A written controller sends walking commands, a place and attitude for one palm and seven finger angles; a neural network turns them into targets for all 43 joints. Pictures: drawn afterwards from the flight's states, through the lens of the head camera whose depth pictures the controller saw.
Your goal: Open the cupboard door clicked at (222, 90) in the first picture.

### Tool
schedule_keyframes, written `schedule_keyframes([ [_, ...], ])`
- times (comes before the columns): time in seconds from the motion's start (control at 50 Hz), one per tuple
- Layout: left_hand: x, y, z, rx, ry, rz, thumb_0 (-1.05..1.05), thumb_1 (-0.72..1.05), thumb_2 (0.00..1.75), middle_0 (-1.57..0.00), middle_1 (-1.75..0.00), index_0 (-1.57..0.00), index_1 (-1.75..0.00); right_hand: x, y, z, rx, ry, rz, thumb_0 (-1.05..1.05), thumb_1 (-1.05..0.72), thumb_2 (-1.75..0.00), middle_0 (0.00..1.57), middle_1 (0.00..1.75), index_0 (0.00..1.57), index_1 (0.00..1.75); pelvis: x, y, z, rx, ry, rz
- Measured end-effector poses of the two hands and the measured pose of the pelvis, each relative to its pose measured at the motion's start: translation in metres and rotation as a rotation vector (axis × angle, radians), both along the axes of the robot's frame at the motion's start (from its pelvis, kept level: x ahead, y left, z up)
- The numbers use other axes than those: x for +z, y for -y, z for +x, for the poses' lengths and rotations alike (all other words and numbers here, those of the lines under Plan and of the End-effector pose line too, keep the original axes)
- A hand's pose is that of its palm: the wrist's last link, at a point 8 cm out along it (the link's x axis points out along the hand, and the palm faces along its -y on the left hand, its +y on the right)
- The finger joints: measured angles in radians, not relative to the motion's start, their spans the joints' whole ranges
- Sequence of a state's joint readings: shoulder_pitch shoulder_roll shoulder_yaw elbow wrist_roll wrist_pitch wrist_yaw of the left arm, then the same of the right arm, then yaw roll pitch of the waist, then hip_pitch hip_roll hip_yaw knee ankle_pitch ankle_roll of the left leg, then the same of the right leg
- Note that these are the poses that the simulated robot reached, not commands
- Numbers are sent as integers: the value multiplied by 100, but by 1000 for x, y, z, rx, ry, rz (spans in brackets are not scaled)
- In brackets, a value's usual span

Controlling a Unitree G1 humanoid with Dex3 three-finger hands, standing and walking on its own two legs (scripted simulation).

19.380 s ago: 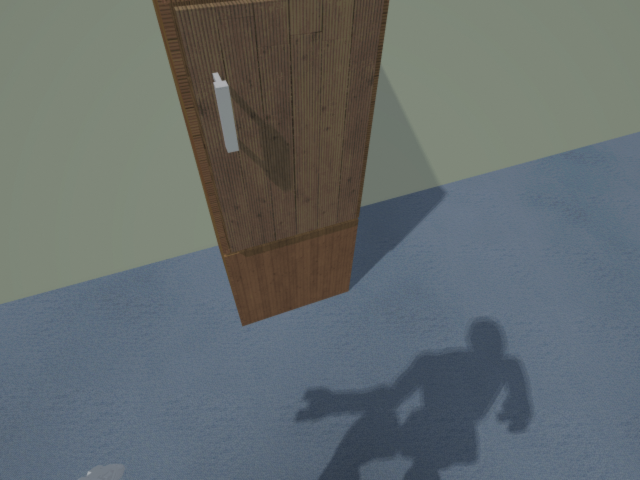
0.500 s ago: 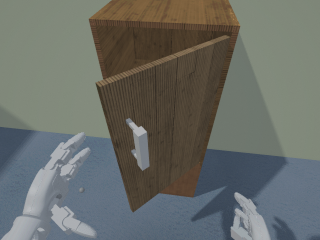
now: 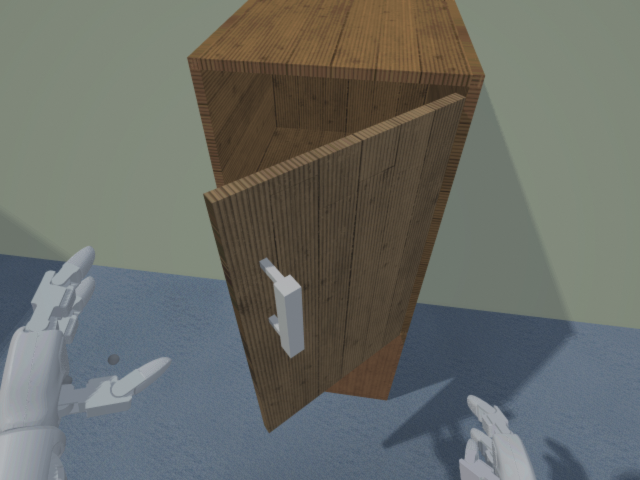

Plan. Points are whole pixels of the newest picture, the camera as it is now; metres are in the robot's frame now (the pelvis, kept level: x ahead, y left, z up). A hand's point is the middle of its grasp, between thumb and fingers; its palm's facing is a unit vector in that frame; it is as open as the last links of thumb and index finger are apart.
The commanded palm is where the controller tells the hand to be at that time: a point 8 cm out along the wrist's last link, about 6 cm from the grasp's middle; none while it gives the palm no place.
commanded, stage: draw the hand back to the body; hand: left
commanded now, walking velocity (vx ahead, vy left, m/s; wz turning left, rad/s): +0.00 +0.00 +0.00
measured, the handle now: (280, 308) +0.29 +0.10 +0.08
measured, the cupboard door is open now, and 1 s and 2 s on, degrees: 45 45 45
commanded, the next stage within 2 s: step back with the hand held close in 0.68 s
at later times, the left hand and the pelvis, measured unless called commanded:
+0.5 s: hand (100, 322) +0.21 +0.25 +0.16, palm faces +0.47 -0.80 -0.36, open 7.7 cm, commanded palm +0.15 +0.28 +0.17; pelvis +0.01 -0.01 +0.01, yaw -1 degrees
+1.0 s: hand (98, 323) +0.20 +0.25 +0.16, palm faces +0.40 -0.80 -0.46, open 7.4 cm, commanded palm +0.14 +0.29 +0.18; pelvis -0.01 -0.01 +0.01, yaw -2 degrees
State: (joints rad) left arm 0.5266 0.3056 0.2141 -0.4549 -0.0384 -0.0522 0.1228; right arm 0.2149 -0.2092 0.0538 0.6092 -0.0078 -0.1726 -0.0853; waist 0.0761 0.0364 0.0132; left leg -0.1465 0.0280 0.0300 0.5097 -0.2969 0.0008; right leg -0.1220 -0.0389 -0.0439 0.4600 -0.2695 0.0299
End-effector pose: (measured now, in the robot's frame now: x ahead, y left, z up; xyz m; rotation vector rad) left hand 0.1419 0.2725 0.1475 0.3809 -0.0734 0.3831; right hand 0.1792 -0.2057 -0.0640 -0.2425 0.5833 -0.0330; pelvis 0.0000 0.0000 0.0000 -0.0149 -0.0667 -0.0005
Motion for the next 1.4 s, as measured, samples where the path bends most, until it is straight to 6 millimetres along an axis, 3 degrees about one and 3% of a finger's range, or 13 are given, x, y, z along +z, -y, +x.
schedule_keyframes([
  [0.34, 28, -18, 17, 81, 73, 73, 1, 66, 80, -20, -30, -20, -30, -3, 19, 11, -33, -45, 0, 1, -91, -90, 20, 30, 21, 30, 5, 9, 12, -13, 8, 4],
  [0.44, 26, -17, 19, 92, 67, 59, 1, 79, 86, -20, -30, -21, -30, -4, 25, 12, -42, -55, 1, 1, -91, -90, 20, 30, 21, 30, 5, 11, 12, -14, 9, 5],
  [0.62, 25, -8, 19, 67, 59, 57, 2, 87, 89, -20, -30, -21, -30, -4, 29, 10, -50, -51, 4, 1, -91, -90, 20, 30, 21, 30, 6, 15, 11, -16, 11, 5],
  [0.82, 27, -8, 15, 75, 68, 62, 2, 89, 90, -21, -30, -21, -30, -5, 28, 5, -47, -53, 15, 1, -91, -90, 20, 30, 21, 30, 6, 16, 7, -16, 16, 5],
  [0.9, 37, -15, 17, 66, 99, 117, 2, 89, 90, -21, -30, -21, -30, -5, 28, 1, -53, -68, 17, 1, -91, -90, 20, 30, 21, 30, 6, 15, 2, -20, -12, -2],
  [1.04, 28, -11, 19, -30, 21, 159, 2, 89, 90, -20, -30, -21, -30, -3, 37, -18, -139, -97, -2, 1, -91, -90, 20, 30, 21, 30, 5, 5, -13, -49, -57, 6],
  [1.14, 27, -14, 9, -80, 15, 188, 2, 89, 90, -21, -30, -22, -30, -1, 41, -43, -191, -116, -26, 1, -91, -90, 20, 30, 21, 30, 3, -2, -29, -60, -61, 12],
  [1.4, 30, -33, -53, -39, 134, 250, 2, 88, 90, -21, -30, -22, -30, -12, 25, -110, -174, -114, -39, 1, -91, -90, 20, 30, 21, 30, -12, -12, -83, -29, -45, 6],
])
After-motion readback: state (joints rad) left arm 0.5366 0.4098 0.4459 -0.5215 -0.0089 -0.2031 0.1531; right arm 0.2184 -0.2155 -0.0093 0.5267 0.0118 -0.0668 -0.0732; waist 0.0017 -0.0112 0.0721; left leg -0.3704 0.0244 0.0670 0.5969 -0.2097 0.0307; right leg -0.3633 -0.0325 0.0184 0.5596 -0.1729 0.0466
